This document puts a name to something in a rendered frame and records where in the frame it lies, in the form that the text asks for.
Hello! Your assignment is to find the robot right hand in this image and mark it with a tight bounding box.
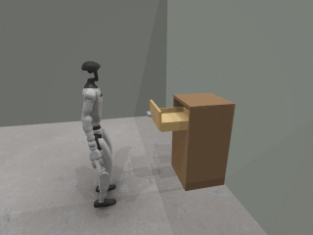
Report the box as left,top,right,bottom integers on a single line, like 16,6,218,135
89,148,104,168

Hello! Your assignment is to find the humanoid robot head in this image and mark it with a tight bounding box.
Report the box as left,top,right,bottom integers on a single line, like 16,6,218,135
81,61,100,89

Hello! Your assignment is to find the robot right upper arm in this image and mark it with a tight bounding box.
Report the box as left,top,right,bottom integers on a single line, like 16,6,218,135
81,89,97,122

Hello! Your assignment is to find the robot right forearm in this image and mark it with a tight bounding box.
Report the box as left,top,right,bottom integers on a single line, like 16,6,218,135
82,117,98,150

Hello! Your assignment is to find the handle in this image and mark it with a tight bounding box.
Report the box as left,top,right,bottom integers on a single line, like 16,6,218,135
147,112,155,118

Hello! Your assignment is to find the humanoid robot torso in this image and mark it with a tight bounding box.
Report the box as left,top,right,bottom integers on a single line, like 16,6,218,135
82,85,104,138

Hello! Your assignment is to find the cabinet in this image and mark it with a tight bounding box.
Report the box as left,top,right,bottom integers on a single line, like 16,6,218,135
171,93,236,191

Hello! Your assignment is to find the drawer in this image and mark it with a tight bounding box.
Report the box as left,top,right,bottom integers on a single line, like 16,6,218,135
150,100,190,132

